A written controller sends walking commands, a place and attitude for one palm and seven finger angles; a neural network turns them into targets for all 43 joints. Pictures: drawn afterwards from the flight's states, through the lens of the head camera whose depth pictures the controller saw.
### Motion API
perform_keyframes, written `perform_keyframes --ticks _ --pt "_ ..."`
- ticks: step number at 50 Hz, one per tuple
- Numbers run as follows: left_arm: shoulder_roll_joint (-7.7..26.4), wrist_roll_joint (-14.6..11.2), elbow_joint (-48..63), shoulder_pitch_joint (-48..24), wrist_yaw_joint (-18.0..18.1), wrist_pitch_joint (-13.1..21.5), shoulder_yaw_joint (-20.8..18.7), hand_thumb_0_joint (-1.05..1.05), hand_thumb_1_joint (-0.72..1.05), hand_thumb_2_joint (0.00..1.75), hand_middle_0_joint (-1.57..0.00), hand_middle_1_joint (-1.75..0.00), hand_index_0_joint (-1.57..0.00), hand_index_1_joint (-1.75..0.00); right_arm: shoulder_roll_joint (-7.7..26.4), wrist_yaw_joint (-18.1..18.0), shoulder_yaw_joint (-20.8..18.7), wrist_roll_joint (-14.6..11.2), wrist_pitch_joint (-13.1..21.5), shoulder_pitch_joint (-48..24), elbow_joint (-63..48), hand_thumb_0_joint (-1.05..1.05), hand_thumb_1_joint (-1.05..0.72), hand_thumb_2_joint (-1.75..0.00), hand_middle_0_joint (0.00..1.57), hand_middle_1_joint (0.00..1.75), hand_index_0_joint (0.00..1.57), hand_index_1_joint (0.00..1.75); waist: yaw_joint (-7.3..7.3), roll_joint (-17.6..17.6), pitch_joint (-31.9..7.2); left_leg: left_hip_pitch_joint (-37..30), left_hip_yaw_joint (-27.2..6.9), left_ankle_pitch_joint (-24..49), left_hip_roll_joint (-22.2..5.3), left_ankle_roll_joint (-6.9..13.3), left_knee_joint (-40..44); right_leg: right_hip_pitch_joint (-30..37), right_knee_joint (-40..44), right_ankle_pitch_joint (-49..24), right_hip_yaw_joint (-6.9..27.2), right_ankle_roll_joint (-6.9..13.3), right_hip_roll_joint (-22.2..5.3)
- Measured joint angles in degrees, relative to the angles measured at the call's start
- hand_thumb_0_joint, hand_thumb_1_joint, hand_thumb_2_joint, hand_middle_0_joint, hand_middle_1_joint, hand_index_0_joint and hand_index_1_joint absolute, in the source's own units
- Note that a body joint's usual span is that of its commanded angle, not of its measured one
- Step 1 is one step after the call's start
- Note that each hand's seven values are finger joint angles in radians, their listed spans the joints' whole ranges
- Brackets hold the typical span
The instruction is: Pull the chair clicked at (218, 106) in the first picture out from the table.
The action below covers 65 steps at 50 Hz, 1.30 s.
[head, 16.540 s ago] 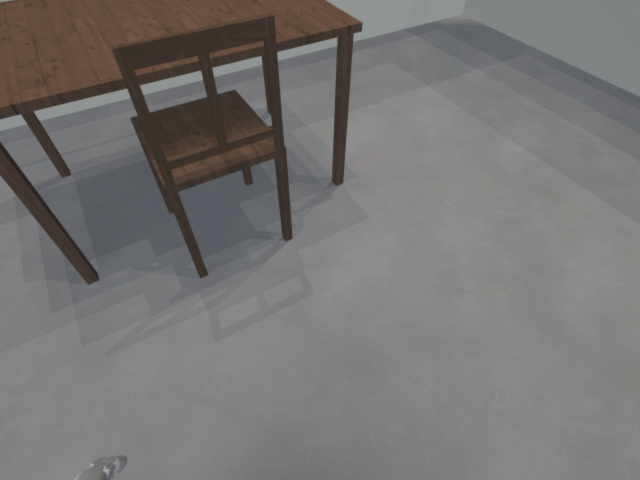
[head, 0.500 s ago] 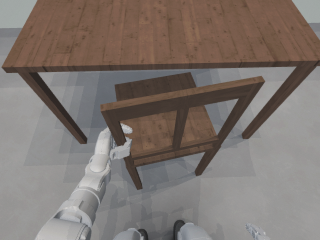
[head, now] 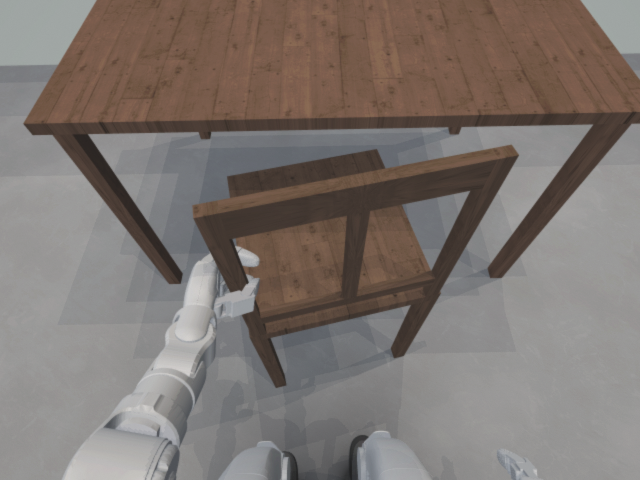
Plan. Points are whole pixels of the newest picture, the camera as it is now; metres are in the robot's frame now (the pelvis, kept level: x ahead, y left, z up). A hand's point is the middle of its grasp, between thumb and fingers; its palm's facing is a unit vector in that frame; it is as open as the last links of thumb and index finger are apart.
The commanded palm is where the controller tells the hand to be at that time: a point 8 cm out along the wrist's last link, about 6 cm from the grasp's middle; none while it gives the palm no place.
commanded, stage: step backward, pulling the chair out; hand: left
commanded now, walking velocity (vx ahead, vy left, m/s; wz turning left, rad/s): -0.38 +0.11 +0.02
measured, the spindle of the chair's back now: (353, 258) +0.43 -0.05 -0.07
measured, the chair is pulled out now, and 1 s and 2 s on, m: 0.12 0.22 0.42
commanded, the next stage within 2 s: none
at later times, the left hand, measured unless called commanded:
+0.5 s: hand (239, 319) +0.32 +0.12 -0.05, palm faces -0.09 -0.98 -0.17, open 5.8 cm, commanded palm +0.31 +0.17 -0.04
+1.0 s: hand (230, 372) +0.25 +0.12 -0.05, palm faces -0.09 -0.98 -0.17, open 5.7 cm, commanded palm +0.24 +0.17 -0.04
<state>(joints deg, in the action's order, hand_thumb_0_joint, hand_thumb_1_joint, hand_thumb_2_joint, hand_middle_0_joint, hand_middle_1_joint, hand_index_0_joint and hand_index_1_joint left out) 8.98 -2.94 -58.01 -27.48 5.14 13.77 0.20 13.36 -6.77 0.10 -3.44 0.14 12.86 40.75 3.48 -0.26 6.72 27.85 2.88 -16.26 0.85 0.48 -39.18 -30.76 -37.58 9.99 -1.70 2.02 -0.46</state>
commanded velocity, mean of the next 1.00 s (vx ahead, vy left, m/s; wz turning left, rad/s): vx -0.38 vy -0.02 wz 0.00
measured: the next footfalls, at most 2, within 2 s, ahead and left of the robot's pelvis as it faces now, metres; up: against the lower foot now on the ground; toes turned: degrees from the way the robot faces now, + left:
left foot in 0.20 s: +0.00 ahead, +0.16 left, +0.00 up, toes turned +2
right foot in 0.76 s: +0.02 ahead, -0.09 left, +0.00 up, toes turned -2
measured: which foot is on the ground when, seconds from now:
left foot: up 0.00-0.18, down 0.20-1.00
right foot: down 0.00-0.66, up 0.68-0.74, down 0.76-1.00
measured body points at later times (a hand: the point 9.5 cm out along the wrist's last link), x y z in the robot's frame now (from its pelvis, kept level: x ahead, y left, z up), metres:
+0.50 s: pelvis -0.04 +0.02 +0.01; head +0.05 +0.01 +0.45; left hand +0.32 +0.17 -0.04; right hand +0.06 -0.22 -0.13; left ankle -0.04 +0.16 -0.71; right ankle +0.05 -0.09 -0.72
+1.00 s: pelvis -0.12 +0.04 +0.01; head -0.02 +0.03 +0.45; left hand +0.25 +0.17 -0.03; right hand -0.02 -0.24 -0.12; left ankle -0.11 +0.17 -0.71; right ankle -0.02 -0.09 -0.72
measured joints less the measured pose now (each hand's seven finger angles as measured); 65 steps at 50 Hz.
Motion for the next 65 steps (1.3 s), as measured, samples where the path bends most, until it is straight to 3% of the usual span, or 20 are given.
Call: perform_keyframes --ticks 3,6,9,11,15,17,20,24,28,31,35,40,43,48,50,51,53,57,62,65 --pt "-0.7 0.08 -0.56 -0.85 0.74 0.04 -0.72 0.06 0.59 0.76 -0.3 -1.17 -0.49 -1.44 0.31 0.79 -0.36 0.01 0.32 -0.85 0.66 0.0 -0.9 -0.9 0.2 0.3 0.2 0.3 0.54 -0.19 1.05 0.45 -2.85 -9.33 1.12 -1.41 -5.96 1.18 2.65 -1.61 -0.44 0.02 -0.36" --pt "-1.44 0.5 0.06 -1.66 1.1 -1.16 -0.89 0.07 0.6 0.74 -0.28 -1.18 -0.49 -1.44 1.02 1.29 -0.29 0.13 0.5 -1.12 0.88 0.0 -0.9 -0.9 0.2 0.3 0.2 0.3 1.24 0.73 1.53 -1.75 -4.48 -12.32 1.31 -2.08 -6.77 1.8 5.5 -3.57 -0.61 -0.39 -1.7" --pt "-2.19 0.81 1.71 -2.23 1.2 -2.79 0.11 0.07 0.62 0.73 -0.25 -1.19 -0.49 -1.44 2.38 1.3 -0.36 0.2 0.36 -1.04 0.48 0.0 -0.9 -0.9 0.2 0.3 0.2 0.3 2.16 0.74 1.32 -6.43 -4.92 -9.61 -0.4 -2.36 0.87 1.25 7.21 -5.02 -1.34 -1.42 -2.96" --pt "-2.37 1.09 3.44 -2.78 1.06 -4.05 1.34 0.06 0.63 0.71 -0.23 -1.2 -0.49 -1.44 2.98 0.88 -0.79 0.36 -0.19 -1.36 0.02 0.0 -0.9 -0.9 0.2 0.3 0.2 0.3 2.56 0.93 1.93 -8.04 -3.89 -0.63 -1.08 -1.96 6.21 0.88 7.71 -5.79 -1.6 -2.23 -3.88" --pt "-1.67 1.34 6.94 -0.67 0.41 -4.65 3.21 0.05 0.64 0.7 -0.22 -1.22 -0.49 -1.44 1.76 0.33 -1.26 1.2 -2.0 -0.93 -2.49 0.0 -0.9 -0.9 0.2 0.3 0.2 0.3 0.79 2.84 2.58 -8.9 -0.83 -0.71 -0.43 -1.43 6.48 0.53 5.29 -4.98 0.86 -2.94 -4.28" --pt "-1.69 1.63 7.38 0.77 0.04 -3.92 3.44 0.05 0.63 0.7 -0.22 -1.22 -0.49 -1.44 0.59 0.42 -1.27 1.7 -2.2 -0.32 -2.98 0.0 -0.9 -0.9 0.2 0.3 0.2 0.3 0.11 2.47 2.03 -8.75 -0.43 -1.78 -0.97 -1.44 5.6 1.61 2.44 -0.91 0.86 -2.69 -3.59" --pt "-1.45 2.11 6.3 0.95 -0.39 -2.32 2.91 0.04 0.62 0.71 -0.24 -1.22 -0.49 -1.44 -1.31 1.16 -0.88 2.23 -2.06 -1.0 -2.13 0.0 -0.9 -0.9 0.2 0.3 0.2 0.3 -0.99 1.28 2.56 -8.65 -0.23 -2.63 -2.73 -2.02 4.02 3.09 3.35 -0.71 0.52 -2.18 -1.91" --pt "-1.01 2.01 3.38 -0.83 -0.42 -1.23 1.15 0.04 0.61 0.73 -0.25 -1.21 -0.49 -1.44 -2.94 1.46 -0.26 1.87 -2.22 -2.66 -1.09 0.0 -0.9 -0.9 0.2 0.3 0.2 0.3 0.07 -0.02 2.82 -6.91 -1.42 -2.56 -3.97 -2.96 2.17 3.19 4.59 -1.7 -0.79 -1.41 -0.88" --pt "-1.53 2.11 1.93 -2.97 0.25 -1.94 -0.05 0.04 0.61 0.73 -0.25 -1.2 -0.49 -1.44 -1.87 1.06 -0.17 1.44 -1.85 -4.1 -0.4 0.0 -0.9 -0.9 0.2 0.3 0.2 0.3 1.58 -0.57 3.15 -4.0 -3.33 -9.17 -2.71 -2.98 -1.65 2.36 5.63 -3.5 -1.4 -1.57 -1.34" --pt "-1.49 2.25 3.37 -2.54 0.71 -2.92 0.46 0.04 0.62 0.71 -0.23 -1.21 -0.49 -1.44 -0.75 0.66 0.12 1.5 -1.77 -4.16 -0.59 0.0 -0.9 -0.9 0.2 0.3 0.2 0.3 2.04 0.73 3.47 -4.9 -2.09 0.2 -1.92 -1.88 2.45 2.23 6.69 -5.13 -0.42 -2.41 -2.23" --pt "-1.4 2.09 6.26 0.63 0.51 -2.83 2.25 0.03 0.63 0.7 -0.22 -1.22 -0.49 -1.44 -0.24 0.16 -0.58 1.98 -2.28 -1.88 -2.58 0.0 -0.9 -0.9 0.2 0.3 0.2 0.3 0.96 1.02 2.92 -5.08 -0.62 1.01 -2.2 -0.76 3.31 1.07 0.98 3.12 0.54 -2.75 -2.03" --pt "-1.13 2.54 5.83 1.2 -0.21 -0.85 2.81 0.02 0.62 0.72 -0.23 -1.23 -0.49 -1.44 -1.05 0.69 -0.74 2.38 -1.69 -1.07 -0.8 0.0 -0.9 -0.9 0.2 0.3 0.2 0.3 -1.26 0.23 3.1 -3.95 -1.26 0.95 -3.88 -1.95 2.28 5.69 2.88 2.54 0.24 -2.06 -0.28" --pt "-0.66 2.14 4.23 0.07 -0.07 0.06 1.73 0.02 0.61 0.73 -0.24 -1.22 -0.49 -1.44 -1.2 0.71 -0.87 1.98 -1.54 -2.53 0.02 0.0 -0.9 -0.9 0.2 0.3 0.2 0.3 -0.58 -0.44 3.92 -3.28 -1.85 1.83 -4.35 -2.6 2.79 5.33 3.91 0.41 -0.36 -1.55 0.19" --pt "-1.53 1.95 2.55 -1.09 0.81 -0.71 0.13 0.03 0.61 0.72 -0.23 -1.21 -0.49 -1.44 0.42 0.47 -1.06 1.54 -1.17 -3.68 0.44 0.0 -0.9 -0.9 0.2 0.3 0.2 0.3 1.33 -0.43 3.47 -2.63 -4.33 -9.37 -1.64 -2.74 -3.75 4.72 6.33 -2.23 -0.55 -1.77 -1.06" --pt "-1.92 2.25 3.03 -1.22 0.98 -1.7 0.51 0.03 0.62 0.71 -0.22 -1.21 -0.49 -1.44 1.33 0.36 -0.82 1.54 -1.02 -3.46 0.19 0.0 -0.9 -0.9 0.2 0.3 0.2 0.3 1.88 -0.39 2.99 -5.32 -4.43 -8.12 -1.64 -2.65 -0.07 4.34 7.18 -3.3 -0.76 -2.32 -1.55" --pt "-1.95 2.34 3.56 -1.29 1.01 -2.22 0.98 0.03 0.63 0.71 -0.21 -1.21 -0.49 -1.44 1.61 0.21 -0.78 1.58 -1.0 -3.33 -0.01 0.0 -0.9 -0.9 0.2 0.3 0.2 0.3 2.15 -0.2 2.85 -6.33 -4.24 -3.62 -1.66 -2.23 3.09 4.02 7.28 -3.67 -0.89 -2.69 -1.9" --pt "-1.44 2.38 4.85 -1.12 0.81 -3.02 2.24 0.02 0.63 0.7 -0.2 -1.22 -0.49 -1.44 1.35 0.04 -0.84 1.72 -1.43 -3.06 -0.8 0.0 -0.9 -0.9 0.2 0.3 0.2 0.3 1.48 1.26 3.28 -6.62 -3.02 2.34 -1.1 -1.16 4.78 3.56 7.06 -3.5 -0.07 -3.17 -2.59" --pt "-1.17 2.23 6.54 0.99 0.08 -2.79 3.16 0.02 0.64 0.7 -0.19 -1.22 -0.49 -1.44 -0.18 0.51 -0.99 2.68 -1.64 -1.77 -2.23 0.0 -0.9 -0.9 0.2 0.3 0.2 0.3 0.1 0.67 3.29 -6.54 -2.45 1.44 -2.31 -0.67 5.53 3.59 -1.93 7.46 0.6 -2.5 -1.08" --pt "-0.13 3.11 4.81 1.02 -0.82 -0.3 2.39 0.01 0.61 0.72 -0.21 -1.22 -0.49 -1.44 -3.07 2.63 0.08 3.31 -0.6 -1.46 -0.49 0.0 -0.9 -0.9 0.2 0.3 0.2 0.3 -2.5 0.29 3.12 -5.36 -2.31 2.39 -4.32 -2.19 5.22 11.87 5.32 6.86 0.79 -2.65 0.01" --pt "0.57 2.68 2.93 -0.45 -0.47 0.58 0.19 0.01 0.6 0.73 -0.23 -1.2 -0.49 -1.44 -3.39 3.0 0.48 2.97 -0.76 -3.86 0.27 0.0 -0.9 -0.9 0.2 0.3 0.2 0.3 -1.72 -2.25 5.37 -4.75 -3.03 3.94 -6.58 -3.3 5.15 11.98 7.38 2.35 -0.06 -1.91 2.24"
